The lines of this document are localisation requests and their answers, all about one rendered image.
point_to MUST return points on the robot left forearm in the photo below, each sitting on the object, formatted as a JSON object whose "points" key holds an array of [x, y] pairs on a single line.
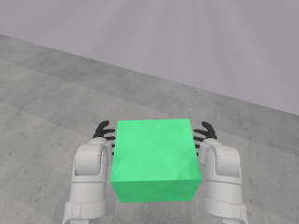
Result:
{"points": [[87, 200]]}

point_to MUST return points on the robot left hand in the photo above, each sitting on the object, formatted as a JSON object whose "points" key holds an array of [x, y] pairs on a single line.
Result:
{"points": [[99, 132]]}

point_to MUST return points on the robot right forearm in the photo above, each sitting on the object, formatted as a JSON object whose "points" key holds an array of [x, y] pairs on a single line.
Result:
{"points": [[223, 200]]}

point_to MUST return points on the carton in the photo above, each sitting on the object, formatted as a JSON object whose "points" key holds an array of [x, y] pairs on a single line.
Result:
{"points": [[155, 160]]}

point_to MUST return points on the robot right hand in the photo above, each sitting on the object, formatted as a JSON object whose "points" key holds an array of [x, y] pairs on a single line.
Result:
{"points": [[210, 133]]}

